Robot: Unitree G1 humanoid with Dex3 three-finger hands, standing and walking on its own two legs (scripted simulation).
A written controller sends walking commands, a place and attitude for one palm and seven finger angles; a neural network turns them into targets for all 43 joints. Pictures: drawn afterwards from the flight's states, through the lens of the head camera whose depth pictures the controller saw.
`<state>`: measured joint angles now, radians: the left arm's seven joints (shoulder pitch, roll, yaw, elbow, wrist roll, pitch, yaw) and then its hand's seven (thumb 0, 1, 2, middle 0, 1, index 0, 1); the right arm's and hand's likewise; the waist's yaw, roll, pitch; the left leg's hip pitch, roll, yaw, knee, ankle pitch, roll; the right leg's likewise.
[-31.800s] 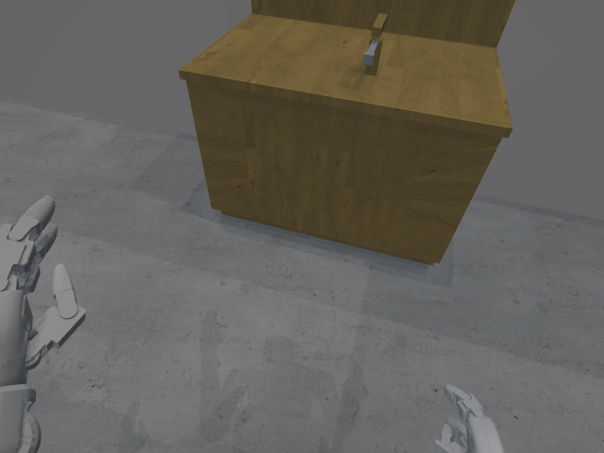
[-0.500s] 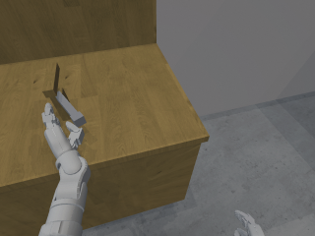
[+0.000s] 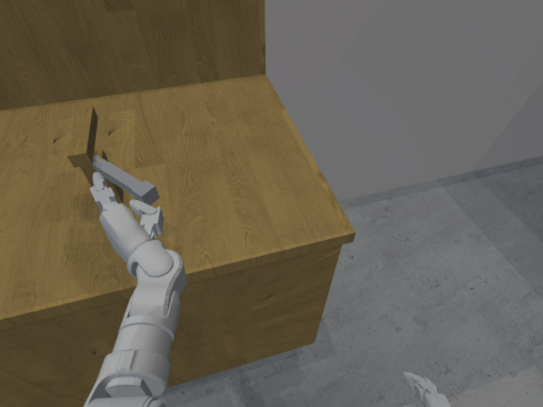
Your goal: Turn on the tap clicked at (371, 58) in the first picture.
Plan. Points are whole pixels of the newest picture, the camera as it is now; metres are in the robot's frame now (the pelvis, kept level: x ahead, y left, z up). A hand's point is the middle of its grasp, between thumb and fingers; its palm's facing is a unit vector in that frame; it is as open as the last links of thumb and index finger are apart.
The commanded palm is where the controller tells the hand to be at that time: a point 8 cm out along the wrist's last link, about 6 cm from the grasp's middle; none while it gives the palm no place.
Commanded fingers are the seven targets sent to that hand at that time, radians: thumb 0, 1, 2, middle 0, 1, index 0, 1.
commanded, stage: push the lever round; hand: left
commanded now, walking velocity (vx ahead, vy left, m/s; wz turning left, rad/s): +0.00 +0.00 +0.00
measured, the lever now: (146, 194) +0.42 +0.22 +0.09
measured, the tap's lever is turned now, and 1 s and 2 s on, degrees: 39 69 83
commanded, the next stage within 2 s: lift the hand up off the lever in 1.20 s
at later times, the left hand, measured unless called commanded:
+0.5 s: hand (180, 199) +0.42 +0.16 +0.08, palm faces +0.77 -0.63 -0.11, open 7.7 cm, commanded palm +0.37 +0.18 +0.09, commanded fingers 0.00 0.90 0.90 -0.15 -0.15 -0.15 -0.15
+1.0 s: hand (186, 182) +0.45 +0.16 +0.08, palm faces +0.81 -0.57 -0.14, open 7.8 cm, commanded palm +0.40 +0.18 +0.09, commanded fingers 0.00 0.90 0.90 -0.15 -0.15 -0.15 -0.15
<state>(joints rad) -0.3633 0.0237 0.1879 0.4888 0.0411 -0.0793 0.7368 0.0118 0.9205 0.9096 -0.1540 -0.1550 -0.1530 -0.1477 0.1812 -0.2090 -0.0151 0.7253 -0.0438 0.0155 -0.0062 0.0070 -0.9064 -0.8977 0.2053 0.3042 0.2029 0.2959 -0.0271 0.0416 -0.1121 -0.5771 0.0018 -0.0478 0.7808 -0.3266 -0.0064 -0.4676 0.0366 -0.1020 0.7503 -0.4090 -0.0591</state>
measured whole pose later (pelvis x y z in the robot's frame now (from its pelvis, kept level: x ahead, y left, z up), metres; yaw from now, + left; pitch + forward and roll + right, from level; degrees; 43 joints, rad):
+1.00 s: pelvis +0.01 -0.02 -0.01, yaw +0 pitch +13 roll +0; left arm -0.72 0.03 0.38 0.82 0.15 -0.04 0.94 0.01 0.90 0.90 -0.16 -0.16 -0.15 -0.15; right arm 0.24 -0.21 -0.04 0.77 -0.10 0.03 0.05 0.00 -0.91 -0.90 0.20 0.30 0.20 0.30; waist -0.09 0.04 -0.16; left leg -0.71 0.01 -0.07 0.82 -0.34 -0.03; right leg -0.61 0.05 -0.12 0.82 -0.44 -0.09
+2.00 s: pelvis +0.02 +0.00 +0.00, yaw +0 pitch +11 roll -1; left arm -0.68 -0.02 0.32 0.71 0.12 0.05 0.92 0.02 0.89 0.90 -0.15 -0.16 -0.16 -0.15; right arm 0.22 -0.20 -0.05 0.76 -0.10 0.03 0.08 0.00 -0.91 -0.90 0.20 0.30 0.20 0.30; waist -0.06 0.04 -0.16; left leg -0.62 0.00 -0.05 0.78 -0.35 -0.01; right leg -0.50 0.04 -0.11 0.74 -0.43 -0.06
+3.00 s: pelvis +0.02 -0.02 +0.01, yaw +0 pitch +7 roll +0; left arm -0.66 -0.01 0.30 0.59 0.08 0.19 0.90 0.02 0.89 0.90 -0.15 -0.16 -0.15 -0.15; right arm 0.19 -0.21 -0.03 0.78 -0.07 0.01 0.03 0.01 -0.91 -0.90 0.20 0.30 0.20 0.30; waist -0.03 0.04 -0.13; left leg -0.50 0.01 -0.05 0.67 -0.29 -0.03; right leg -0.39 0.05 -0.11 0.65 -0.38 -0.08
